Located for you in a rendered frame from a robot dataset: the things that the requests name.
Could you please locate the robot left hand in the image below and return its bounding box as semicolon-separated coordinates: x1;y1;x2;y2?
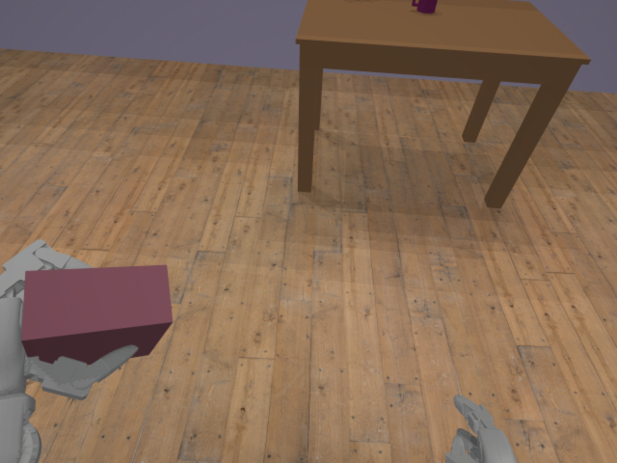
0;239;139;400

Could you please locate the sponge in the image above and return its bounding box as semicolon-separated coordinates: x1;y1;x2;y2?
21;265;173;365

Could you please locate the robot right hand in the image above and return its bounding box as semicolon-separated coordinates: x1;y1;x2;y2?
445;395;517;463

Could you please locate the table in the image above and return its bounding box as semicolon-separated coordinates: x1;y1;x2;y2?
296;0;591;208

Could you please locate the left robot forearm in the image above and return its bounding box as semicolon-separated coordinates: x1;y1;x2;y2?
0;393;41;463

